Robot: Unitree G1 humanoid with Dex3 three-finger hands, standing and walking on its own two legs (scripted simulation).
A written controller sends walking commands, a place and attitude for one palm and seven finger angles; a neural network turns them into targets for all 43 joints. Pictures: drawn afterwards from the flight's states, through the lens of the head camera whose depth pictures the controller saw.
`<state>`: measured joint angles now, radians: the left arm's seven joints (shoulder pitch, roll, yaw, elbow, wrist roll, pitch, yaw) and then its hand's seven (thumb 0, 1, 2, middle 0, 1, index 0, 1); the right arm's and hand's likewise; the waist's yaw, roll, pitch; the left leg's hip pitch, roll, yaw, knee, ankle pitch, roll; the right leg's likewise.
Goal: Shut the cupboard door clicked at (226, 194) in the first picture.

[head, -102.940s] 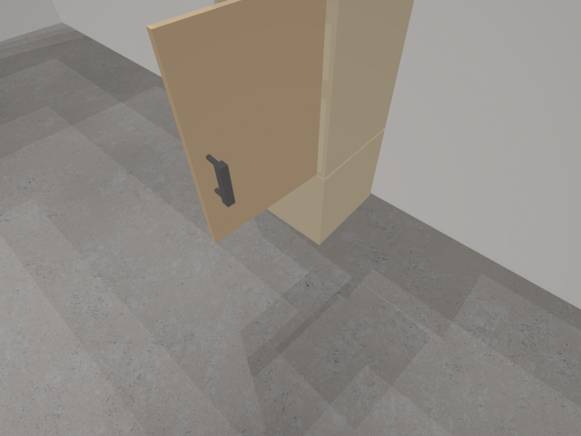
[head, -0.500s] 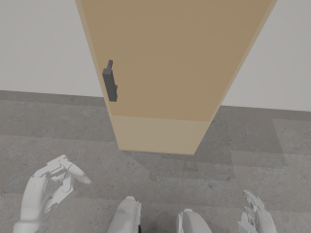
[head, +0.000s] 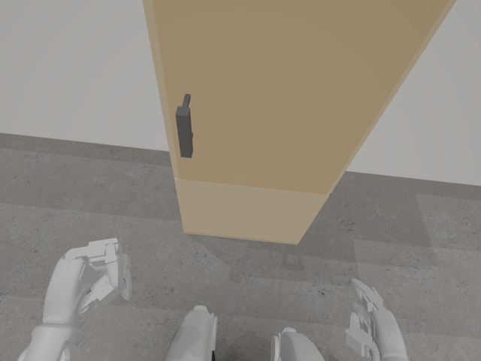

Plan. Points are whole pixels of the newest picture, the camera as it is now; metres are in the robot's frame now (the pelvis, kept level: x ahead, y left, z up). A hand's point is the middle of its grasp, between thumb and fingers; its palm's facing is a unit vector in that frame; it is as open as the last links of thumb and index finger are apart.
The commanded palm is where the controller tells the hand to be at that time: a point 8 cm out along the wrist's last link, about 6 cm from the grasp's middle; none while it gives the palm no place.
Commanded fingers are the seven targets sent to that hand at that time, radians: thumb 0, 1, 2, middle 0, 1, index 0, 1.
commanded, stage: raise the hand and make a fist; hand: left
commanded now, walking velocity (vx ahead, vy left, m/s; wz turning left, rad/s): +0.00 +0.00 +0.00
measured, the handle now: (186, 126) +0.55 +0.16 +0.02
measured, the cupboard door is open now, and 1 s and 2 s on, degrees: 0 0 0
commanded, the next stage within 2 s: bring the fist close to the handle in 0.42 s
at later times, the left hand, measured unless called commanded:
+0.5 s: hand (147, 275) +0.23 +0.16 +0.04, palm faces -0.01 -1.00 -0.01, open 3.1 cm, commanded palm +0.21 +0.22 +0.05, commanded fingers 0.00 0.90 0.90 -1.30 -1.50 -1.30 -1.50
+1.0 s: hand (172, 213) +0.33 +0.15 +0.04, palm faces +0.01 -1.00 -0.01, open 3.1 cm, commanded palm +0.32 +0.19 +0.03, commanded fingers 0.00 0.90 0.90 -1.30 -1.50 -1.30 -1.50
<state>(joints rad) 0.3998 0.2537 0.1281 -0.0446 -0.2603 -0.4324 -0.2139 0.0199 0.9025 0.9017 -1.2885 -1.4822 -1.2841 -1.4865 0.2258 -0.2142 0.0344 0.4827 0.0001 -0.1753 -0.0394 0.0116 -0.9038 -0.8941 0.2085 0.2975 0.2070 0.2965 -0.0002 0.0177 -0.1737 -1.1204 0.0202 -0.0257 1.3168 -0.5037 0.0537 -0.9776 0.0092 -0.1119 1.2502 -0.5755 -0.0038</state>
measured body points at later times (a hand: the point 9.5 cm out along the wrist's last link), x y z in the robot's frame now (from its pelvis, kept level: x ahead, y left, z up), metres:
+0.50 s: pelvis +0.01 -0.02 +0.00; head +0.08 -0.01 +0.44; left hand +0.23 +0.22 +0.04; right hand +0.20 -0.26 -0.08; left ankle +0.07 +0.08 -0.62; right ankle +0.02 -0.13 -0.62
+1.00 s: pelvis +0.01 -0.03 -0.01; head +0.10 -0.01 +0.43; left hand +0.33 +0.20 +0.04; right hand +0.16 -0.27 -0.10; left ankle +0.07 +0.08 -0.62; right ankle +0.02 -0.13 -0.62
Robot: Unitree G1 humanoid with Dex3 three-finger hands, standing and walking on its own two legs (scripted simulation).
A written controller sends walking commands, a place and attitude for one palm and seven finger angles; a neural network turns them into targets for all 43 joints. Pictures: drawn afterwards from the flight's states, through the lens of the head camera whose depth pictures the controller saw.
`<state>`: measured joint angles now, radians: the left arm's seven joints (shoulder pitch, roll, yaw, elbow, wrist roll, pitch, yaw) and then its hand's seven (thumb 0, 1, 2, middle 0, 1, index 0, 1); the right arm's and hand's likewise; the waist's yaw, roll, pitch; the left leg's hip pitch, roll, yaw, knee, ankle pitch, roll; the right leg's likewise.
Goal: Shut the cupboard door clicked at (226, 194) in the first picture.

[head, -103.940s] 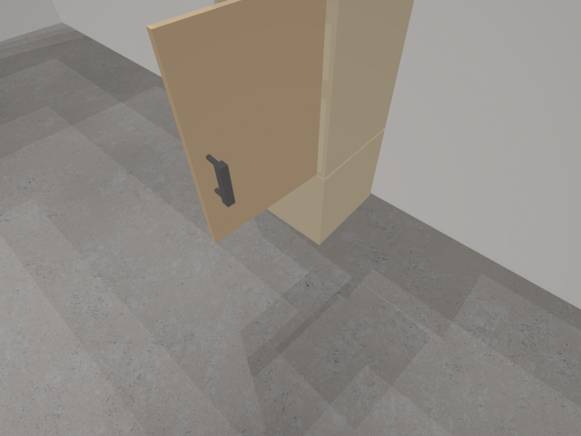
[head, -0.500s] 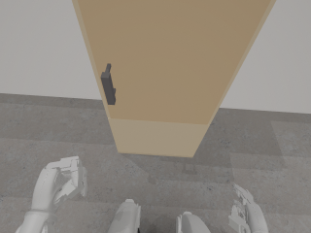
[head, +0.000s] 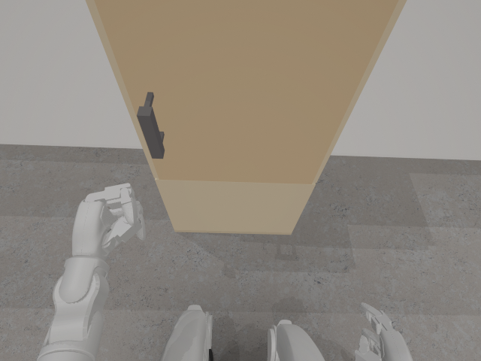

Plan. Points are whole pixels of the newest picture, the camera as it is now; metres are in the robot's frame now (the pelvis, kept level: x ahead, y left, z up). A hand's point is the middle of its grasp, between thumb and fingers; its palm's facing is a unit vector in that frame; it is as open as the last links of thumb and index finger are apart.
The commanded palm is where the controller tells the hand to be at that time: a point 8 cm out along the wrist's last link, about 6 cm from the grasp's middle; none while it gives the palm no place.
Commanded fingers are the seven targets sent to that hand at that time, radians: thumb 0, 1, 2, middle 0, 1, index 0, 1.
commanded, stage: bring the fist close to the handle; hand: left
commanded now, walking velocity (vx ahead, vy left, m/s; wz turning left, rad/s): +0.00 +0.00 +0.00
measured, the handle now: (154, 126) +0.53 +0.20 +0.02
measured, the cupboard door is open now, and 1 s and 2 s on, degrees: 0 0 0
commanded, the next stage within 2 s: push the door shut along its arc in 0.92 s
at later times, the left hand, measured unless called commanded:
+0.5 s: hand (166, 176) +0.42 +0.15 +0.02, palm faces +0.02 -1.00 -0.02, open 3.1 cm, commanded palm +0.41 +0.20 +0.02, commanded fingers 0.00 0.90 0.90 -1.30 -1.50 -1.30 -1.50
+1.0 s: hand (168, 170) +0.43 +0.15 +0.03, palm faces +0.04 -1.00 -0.03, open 3.1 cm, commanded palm +0.41 +0.20 +0.02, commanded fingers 0.00 0.90 0.90 -1.30 -1.50 -1.30 -1.50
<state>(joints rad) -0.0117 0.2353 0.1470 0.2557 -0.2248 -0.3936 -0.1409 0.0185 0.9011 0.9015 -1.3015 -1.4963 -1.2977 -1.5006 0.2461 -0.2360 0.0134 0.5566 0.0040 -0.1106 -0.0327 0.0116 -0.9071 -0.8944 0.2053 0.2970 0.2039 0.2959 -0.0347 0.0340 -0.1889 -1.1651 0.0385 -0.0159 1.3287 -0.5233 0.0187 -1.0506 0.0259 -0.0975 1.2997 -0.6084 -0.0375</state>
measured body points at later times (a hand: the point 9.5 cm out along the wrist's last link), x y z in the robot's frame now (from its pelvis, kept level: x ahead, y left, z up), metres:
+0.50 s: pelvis +0.00 +0.01 -0.01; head +0.11 +0.02 +0.43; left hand +0.41 +0.21 +0.02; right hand +0.10 -0.25 -0.12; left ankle +0.06 +0.11 -0.61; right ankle +0.01 -0.10 -0.61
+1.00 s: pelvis +0.00 +0.00 -0.01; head +0.11 +0.01 +0.43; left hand +0.42 +0.20 +0.03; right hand +0.07 -0.27 -0.13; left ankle +0.06 +0.11 -0.61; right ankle +0.01 -0.10 -0.61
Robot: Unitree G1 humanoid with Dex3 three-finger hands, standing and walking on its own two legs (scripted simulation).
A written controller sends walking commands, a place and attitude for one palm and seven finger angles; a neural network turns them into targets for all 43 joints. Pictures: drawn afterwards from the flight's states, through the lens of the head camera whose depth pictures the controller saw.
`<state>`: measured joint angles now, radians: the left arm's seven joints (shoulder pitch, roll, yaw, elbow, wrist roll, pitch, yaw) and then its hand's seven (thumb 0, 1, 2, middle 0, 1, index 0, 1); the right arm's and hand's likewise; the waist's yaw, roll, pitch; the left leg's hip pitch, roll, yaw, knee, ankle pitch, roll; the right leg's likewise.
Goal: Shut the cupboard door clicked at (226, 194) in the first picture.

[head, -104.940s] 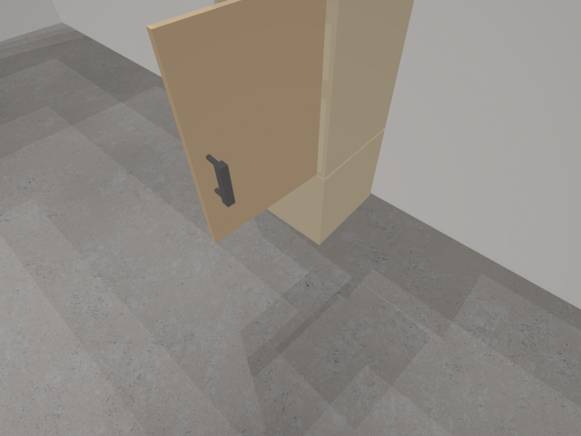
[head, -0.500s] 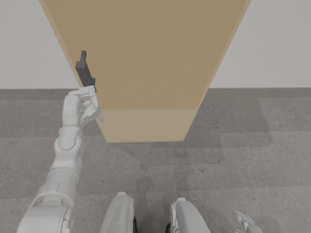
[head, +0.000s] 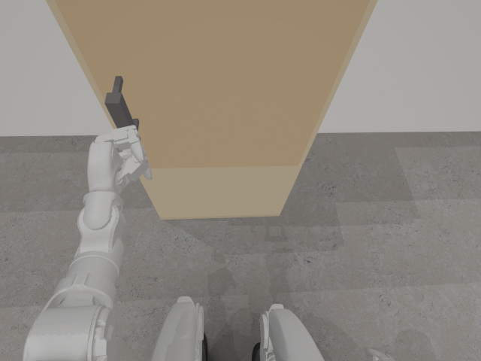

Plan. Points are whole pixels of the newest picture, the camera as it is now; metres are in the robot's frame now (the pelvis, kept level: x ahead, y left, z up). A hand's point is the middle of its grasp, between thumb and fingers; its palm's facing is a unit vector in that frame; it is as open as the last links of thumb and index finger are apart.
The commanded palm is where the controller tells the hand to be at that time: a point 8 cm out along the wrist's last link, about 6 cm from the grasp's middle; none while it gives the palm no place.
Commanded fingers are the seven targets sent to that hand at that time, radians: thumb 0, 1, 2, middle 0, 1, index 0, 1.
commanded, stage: push the door shut along its arc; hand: left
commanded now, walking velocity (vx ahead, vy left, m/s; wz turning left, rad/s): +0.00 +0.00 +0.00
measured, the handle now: (126, 113) +0.54 +0.21 +0.03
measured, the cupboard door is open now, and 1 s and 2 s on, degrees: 0 0 0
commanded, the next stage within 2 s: pull the fist back off the door in 0.52 s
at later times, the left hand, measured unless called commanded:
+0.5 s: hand (147, 146) +0.46 +0.16 +0.03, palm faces -0.07 -1.00 -0.04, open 3.2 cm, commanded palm +0.48 +0.19 +0.03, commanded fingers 0.00 0.90 0.90 -1.30 -1.50 -1.30 -1.50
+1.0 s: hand (160, 144) +0.47 +0.14 +0.03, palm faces +0.02 -1.00 -0.04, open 3.2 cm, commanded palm +0.44 +0.18 +0.03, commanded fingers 0.00 0.90 0.90 -1.30 -1.50 -1.30 -1.50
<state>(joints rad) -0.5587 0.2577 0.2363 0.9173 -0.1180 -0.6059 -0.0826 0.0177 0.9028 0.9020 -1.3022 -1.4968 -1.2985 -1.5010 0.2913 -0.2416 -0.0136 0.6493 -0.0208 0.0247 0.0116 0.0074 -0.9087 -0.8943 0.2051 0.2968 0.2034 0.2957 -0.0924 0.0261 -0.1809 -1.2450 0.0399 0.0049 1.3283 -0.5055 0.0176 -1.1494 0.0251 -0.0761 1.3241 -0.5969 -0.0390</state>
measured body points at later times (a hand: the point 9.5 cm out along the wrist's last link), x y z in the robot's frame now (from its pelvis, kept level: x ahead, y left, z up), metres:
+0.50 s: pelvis -0.01 +0.00 -0.02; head +0.12 +0.02 +0.41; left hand +0.46 +0.21 +0.03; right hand +0.04 -0.26 -0.14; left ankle +0.06 +0.11 -0.61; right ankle +0.02 -0.10 -0.61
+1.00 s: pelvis -0.05 +0.01 -0.03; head +0.08 +0.04 +0.40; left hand +0.46 +0.19 +0.04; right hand -0.03 -0.26 -0.13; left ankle +0.06 +0.11 -0.61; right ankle +0.02 -0.10 -0.61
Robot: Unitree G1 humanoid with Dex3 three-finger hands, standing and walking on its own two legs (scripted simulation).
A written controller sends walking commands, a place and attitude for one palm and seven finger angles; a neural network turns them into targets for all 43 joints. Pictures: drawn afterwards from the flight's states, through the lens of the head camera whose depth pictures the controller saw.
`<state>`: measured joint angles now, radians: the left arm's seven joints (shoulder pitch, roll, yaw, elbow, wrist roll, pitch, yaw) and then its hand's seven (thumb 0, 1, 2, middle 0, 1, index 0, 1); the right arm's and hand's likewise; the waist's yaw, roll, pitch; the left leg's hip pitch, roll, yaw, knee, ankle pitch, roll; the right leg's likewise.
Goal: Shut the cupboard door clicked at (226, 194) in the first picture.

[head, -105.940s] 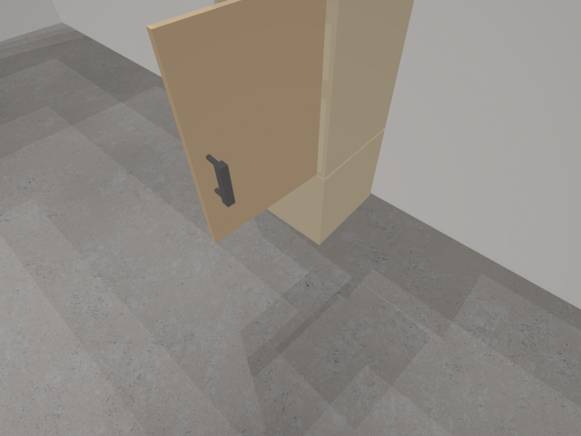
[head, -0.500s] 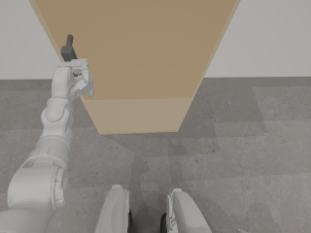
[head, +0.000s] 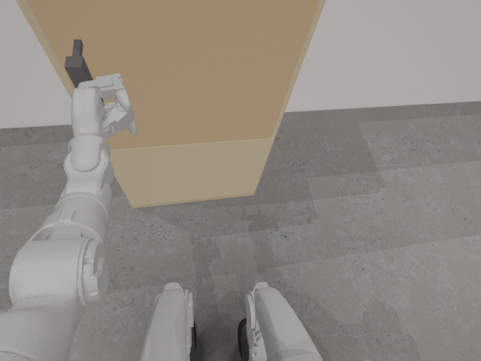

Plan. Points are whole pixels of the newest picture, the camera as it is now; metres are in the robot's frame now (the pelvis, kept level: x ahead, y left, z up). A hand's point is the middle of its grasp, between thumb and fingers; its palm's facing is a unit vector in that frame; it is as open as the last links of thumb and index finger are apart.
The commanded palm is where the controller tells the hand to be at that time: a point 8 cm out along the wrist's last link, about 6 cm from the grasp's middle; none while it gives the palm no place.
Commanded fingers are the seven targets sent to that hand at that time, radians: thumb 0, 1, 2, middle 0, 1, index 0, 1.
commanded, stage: pull the fist back off the door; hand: left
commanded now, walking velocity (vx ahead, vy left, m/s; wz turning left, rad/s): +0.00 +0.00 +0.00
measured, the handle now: (89, 82) +0.58 +0.22 +0.06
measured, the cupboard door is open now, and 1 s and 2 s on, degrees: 0 0 0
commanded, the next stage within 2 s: draw the hand back to the body in 0.50 s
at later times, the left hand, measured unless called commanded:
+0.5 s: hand (129, 155) +0.43 +0.14 +0.05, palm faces +0.08 -1.00 -0.01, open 3.1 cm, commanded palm +0.41 +0.20 +0.06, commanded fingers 0.00 0.90 0.90 -1.30 -1.50 -1.30 -1.50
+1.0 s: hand (80, 152) +0.38 +0.18 +0.14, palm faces +0.10 -0.99 -0.03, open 3.1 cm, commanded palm +0.34 +0.23 +0.15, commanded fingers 0.00 0.90 0.90 -1.30 -1.50 -1.30 -1.50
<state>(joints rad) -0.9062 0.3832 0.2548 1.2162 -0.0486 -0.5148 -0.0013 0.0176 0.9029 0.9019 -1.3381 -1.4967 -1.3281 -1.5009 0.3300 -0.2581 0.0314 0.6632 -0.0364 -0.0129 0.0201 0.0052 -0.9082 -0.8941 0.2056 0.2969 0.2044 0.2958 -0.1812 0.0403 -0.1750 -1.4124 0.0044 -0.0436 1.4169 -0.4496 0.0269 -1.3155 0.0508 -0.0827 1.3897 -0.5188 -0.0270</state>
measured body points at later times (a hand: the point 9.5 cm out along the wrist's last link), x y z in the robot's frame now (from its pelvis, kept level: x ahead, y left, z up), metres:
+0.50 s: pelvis +0.07 -0.01 +0.04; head +0.17 +0.01 +0.48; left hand +0.42 +0.20 +0.06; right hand +0.20 -0.26 -0.07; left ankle +0.10 +0.10 -0.58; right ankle +0.07 -0.11 -0.58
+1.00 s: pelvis +0.07 -0.01 +0.09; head +0.12 -0.02 +0.53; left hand +0.37 +0.23 +0.14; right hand +0.21 -0.25 -0.02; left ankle +0.10 +0.10 -0.58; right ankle +0.07 -0.11 -0.58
